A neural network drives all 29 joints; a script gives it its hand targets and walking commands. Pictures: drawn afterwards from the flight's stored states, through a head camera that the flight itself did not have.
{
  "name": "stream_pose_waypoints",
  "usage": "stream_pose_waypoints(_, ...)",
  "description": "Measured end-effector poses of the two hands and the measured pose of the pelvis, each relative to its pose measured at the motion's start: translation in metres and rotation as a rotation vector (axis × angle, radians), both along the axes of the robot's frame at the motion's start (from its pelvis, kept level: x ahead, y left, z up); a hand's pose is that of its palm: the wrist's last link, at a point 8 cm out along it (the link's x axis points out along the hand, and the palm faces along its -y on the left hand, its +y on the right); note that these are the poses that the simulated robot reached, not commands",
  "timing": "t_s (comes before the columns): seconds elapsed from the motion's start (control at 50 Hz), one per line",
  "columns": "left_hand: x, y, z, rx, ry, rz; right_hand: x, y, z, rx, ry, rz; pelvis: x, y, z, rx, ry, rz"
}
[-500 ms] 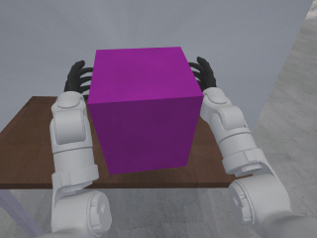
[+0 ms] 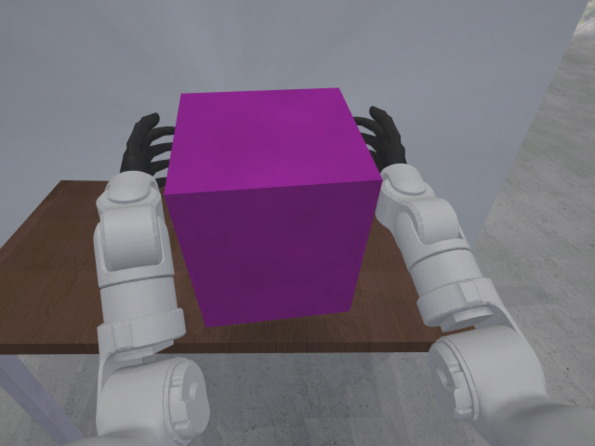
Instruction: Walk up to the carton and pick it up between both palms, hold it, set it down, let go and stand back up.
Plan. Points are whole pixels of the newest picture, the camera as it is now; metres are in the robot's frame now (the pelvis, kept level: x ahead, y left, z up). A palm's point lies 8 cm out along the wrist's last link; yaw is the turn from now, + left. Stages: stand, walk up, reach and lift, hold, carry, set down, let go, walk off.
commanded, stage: hold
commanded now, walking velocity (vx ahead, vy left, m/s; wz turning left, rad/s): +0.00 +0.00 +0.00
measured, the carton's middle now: (271, 209) +0.38 +0.02 +0.17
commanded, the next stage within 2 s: set down in 1.22 s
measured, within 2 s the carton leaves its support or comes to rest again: neither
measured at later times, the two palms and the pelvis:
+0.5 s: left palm (140, 179) +0.36 +0.17 +0.24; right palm (388, 168) +0.36 -0.13 +0.24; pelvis +0.00 +0.00 +0.00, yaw +0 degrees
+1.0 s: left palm (140, 179) +0.36 +0.17 +0.24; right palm (388, 168) +0.36 -0.13 +0.24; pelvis +0.00 +0.00 +0.00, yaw +0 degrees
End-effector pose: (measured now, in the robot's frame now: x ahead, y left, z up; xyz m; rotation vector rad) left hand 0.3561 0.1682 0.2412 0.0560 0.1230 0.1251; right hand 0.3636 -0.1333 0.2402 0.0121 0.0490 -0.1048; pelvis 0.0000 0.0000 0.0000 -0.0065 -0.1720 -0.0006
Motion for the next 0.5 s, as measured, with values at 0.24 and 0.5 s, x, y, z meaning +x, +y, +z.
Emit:
stream_pose_waypoints(0.24,0.0,0.0,0.0,0.0,0.0,0.0,0.0,0.0,0.0,0.0,0.0,0.0,0.0,0.0,0.0,0.0,0.0,0.0)
stream_pose_waypoints(0.5,-0.0001,0.0,0.0,0.0,0.0,0.0,0.0,0.0,0.0,0.0,0.0,0.0,0.0,0.0,0.0,0.0,0.0,0.0)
